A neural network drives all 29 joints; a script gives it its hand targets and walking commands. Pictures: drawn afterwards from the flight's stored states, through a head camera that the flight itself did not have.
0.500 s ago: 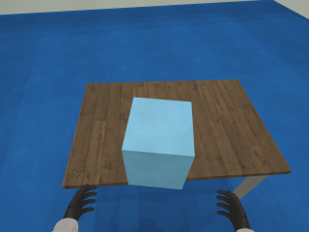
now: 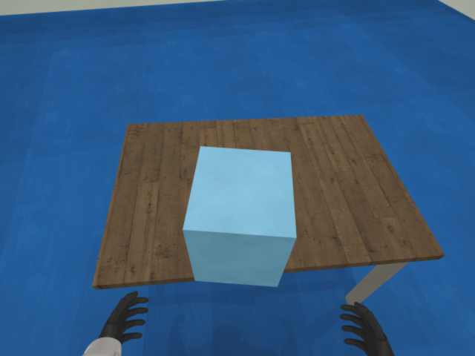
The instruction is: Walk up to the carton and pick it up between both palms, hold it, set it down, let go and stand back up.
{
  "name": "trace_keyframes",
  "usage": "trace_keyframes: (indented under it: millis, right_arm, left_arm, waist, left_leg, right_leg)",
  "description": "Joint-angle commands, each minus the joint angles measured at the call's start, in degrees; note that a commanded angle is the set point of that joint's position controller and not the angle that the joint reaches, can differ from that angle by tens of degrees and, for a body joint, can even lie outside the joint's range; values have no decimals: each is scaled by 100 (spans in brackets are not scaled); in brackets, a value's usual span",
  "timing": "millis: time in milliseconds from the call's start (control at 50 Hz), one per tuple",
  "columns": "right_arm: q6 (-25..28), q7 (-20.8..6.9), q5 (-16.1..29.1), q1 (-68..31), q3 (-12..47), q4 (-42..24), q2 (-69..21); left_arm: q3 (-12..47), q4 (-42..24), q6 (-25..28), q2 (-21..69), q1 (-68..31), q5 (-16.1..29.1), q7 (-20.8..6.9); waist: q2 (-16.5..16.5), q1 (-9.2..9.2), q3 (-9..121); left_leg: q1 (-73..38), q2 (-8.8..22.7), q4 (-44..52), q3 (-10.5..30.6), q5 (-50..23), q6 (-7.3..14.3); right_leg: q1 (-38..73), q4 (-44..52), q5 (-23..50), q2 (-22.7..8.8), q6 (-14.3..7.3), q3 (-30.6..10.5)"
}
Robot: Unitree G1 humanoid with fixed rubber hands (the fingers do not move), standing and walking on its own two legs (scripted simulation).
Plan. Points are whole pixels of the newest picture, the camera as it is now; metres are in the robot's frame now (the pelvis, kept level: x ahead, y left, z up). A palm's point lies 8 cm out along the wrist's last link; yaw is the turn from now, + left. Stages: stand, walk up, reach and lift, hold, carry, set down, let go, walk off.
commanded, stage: let go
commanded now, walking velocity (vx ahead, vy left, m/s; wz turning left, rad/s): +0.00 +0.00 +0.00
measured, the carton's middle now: (240, 219) +0.41 +0.02 -0.10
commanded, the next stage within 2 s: stand in 0.24 s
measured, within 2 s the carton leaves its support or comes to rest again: neither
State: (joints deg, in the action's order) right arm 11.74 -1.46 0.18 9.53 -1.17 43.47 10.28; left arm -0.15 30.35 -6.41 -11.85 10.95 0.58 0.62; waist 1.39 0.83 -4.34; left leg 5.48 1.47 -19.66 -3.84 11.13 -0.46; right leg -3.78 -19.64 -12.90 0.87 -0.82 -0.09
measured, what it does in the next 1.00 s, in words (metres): stands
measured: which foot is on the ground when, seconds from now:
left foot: down 0.00-1.00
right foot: down 0.00-1.00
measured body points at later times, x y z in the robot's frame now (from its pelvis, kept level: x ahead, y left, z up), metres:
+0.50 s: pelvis +0.00 +0.00 -0.01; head +0.00 +0.00 +0.44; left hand +0.10 +0.27 -0.11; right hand +0.10 -0.24 -0.14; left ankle +0.00 +0.12 -0.75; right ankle -0.02 -0.11 -0.75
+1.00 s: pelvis +0.01 +0.00 -0.01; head +0.01 +0.01 +0.44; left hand -0.02 +0.25 -0.15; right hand +0.09 -0.22 -0.15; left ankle +0.00 +0.12 -0.75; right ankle -0.02 -0.11 -0.75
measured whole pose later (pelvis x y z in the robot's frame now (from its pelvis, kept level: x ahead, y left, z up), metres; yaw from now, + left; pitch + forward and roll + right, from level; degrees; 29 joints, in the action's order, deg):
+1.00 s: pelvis +0.01 +0.00 -0.01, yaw +9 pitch +0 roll -1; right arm -0.7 1.0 -1.1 17.7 -2.1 53.5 10.1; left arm -2.6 51.9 -0.7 -11.5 21.1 -1.3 2.3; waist -0.2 1.3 0.4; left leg 13.2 -1.7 -26.4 4.7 13.1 0.3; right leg -6.4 -23.1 -16.5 -1.8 -0.2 8.6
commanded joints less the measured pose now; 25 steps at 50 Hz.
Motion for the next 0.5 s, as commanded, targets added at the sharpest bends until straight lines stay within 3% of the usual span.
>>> trace_keyframes:
  millis: [0,140,220,240,260,280,320,380,400,420,460,480]
  right_arm:
    - [243,-1,35,-391,-201,-725,682]
    - [214,-20,31,-268,-230,-649,713]
    - [200,-10,-51,-288,-192,-746,721]
    - [-618,139,-93,501,-419,-263,1042]
    - [-955,134,-135,532,-365,-357,1066]
    - [-1087,102,-142,444,-361,-484,967]
    - [-1189,53,-102,413,-347,-474,922]
    - [-1190,5,-159,438,-336,-443,815]
    - [-1175,-3,-187,413,-344,-421,784]
    - [-1174,13,-192,550,-341,-402,826]
    - [-1161,26,-177,603,-370,-305,915]
    - [-1148,19,-176,712,-387,-269,912]
  left_arm:
    - [-204,-778,183,-565,-425,-29,37]
    - [-176,-792,167,-543,-407,-25,29]
    - [-164,-712,151,-557,-452,-17,13]
    - [-372,-366,398,-1042,131,-603,11]
    - [-433,-261,493,-998,354,-479,12]
    - [-411,-177,534,-939,246,-377,-4]
    - [-372,-156,552,-749,79,-286,-13]
    - [-371,-9,530,-780,156,-270,30]
    - [-367,40,538,-778,273,-266,50]
    - [-367,106,547,-782,150,-237,57]
    - [-361,223,594,-747,286,-244,80]
    - [-373,260,611,-834,230,-236,95]
  waist:
    - [-111,-22,759]
    - [-192,-22,713]
    - [-8,-10,648]
    - [-634,112,1007]
    - [-714,92,1105]
    - [-238,40,1040]
    - [16,37,935]
    - [-53,27,516]
    - [-100,85,498]
    - [108,-25,478]
    - [-105,18,723]
    - [45,-60,800]
  left_leg:
    - [-1033,-130,-101,-83,-1474,-132]
    - [-933,-118,-105,-65,-1416,-145]
    - [-890,-135,-96,-68,-1212,-85]
    - [370,644,-364,541,-2637,-17]
    - [562,602,-508,512,-2356,21]
    - [768,551,-577,538,-2149,23]
    - [1170,399,-556,568,-1170,-38]
    - [1482,226,-573,635,-568,-82]
    - [1397,232,-573,647,-679,-69]
    - [1471,227,-529,714,-660,-79]
    - [1295,189,-616,745,-728,-34]
    - [1228,158,-646,749,-736,-47]
  right_leg:
    - [-724,397,1165,31,122,167]
    - [-737,369,1102,34,96,144]
    - [-850,388,1050,4,111,109]
    - [14,-266,1112,-468,288,-4]
    - [157,-310,1045,-578,293,-142]
    - [121,-377,1375,-595,269,-85]
    - [55,-441,1072,-648,223,-12]
    - [-331,-189,594,-772,74,-94]
    - [-423,-213,532,-761,65,-88]
    - [-441,-166,304,-741,30,-7]
    - [-353,-85,311,-760,3,-14]
    - [-359,-80,230,-755,-10,20]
